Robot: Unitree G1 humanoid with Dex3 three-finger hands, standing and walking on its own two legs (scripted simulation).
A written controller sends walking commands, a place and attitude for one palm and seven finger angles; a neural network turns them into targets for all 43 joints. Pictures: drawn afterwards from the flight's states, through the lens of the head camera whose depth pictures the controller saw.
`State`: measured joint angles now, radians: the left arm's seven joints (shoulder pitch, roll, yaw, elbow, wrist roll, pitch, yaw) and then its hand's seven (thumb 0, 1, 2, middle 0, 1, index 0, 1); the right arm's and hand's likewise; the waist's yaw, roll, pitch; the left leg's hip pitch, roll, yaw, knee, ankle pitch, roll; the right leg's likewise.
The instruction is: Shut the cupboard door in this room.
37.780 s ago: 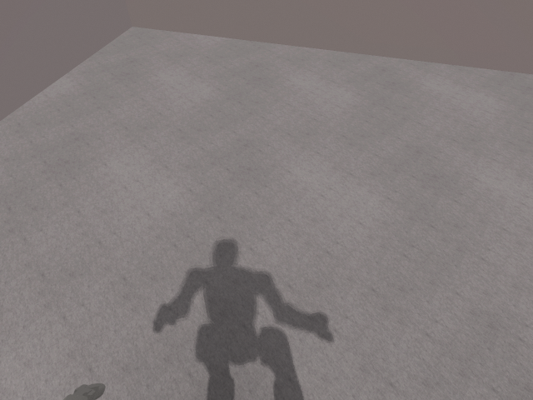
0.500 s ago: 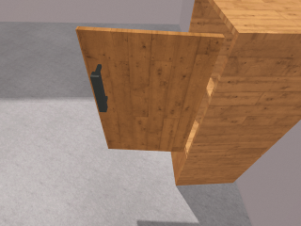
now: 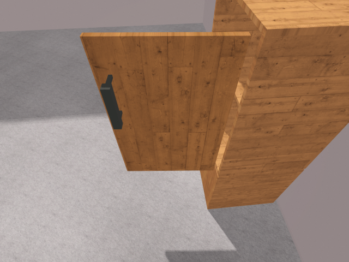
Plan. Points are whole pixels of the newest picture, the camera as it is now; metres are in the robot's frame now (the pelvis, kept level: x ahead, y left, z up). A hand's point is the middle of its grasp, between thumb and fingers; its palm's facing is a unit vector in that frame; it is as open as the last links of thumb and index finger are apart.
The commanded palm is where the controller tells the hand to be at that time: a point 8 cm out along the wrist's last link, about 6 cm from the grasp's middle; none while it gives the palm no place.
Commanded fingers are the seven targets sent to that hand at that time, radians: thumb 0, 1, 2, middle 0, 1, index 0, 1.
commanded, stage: come to a stop and stand still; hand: left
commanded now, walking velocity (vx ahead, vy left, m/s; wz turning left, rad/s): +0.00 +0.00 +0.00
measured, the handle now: (114, 102) +0.48 +0.19 +0.09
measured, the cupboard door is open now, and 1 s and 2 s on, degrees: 85 85 85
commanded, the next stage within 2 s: look again from close up in 0.52 s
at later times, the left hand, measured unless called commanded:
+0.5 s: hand out of the picture -0.06 +0.20 -0.17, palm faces +0.02 -0.98 -0.22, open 7.4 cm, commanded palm none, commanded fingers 0.00 0.90 0.90 -0.20 -0.30 -0.20 -0.30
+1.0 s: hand out of the picture -0.06 +0.18 -0.17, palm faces +0.04 -0.99 -0.16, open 7.4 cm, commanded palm none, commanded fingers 0.00 0.90 0.90 -0.20 -0.30 -0.20 -0.30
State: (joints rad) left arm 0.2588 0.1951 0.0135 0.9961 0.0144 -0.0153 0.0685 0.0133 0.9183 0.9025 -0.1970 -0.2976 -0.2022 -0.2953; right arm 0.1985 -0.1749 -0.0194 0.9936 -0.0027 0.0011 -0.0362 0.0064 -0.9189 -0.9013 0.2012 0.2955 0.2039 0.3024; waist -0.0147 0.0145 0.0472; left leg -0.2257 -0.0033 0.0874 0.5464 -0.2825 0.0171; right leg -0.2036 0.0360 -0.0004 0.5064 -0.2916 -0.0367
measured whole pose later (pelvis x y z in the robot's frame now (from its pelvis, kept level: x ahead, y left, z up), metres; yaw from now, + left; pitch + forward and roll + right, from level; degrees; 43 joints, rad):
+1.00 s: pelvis -0.04 +0.02 +0.01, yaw +1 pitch -1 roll +0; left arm 0.35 0.14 -0.03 1.10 0.01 -0.02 0.04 0.01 0.91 0.90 -0.20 -0.30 -0.20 -0.30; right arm 0.27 -0.16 0.01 1.11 -0.01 -0.02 -0.02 0.01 -0.92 -0.90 0.20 0.30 0.20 0.30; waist 0.00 -0.02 0.00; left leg -0.22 -0.05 0.07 0.40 -0.18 0.07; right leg -0.22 0.00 0.00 0.43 -0.20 -0.01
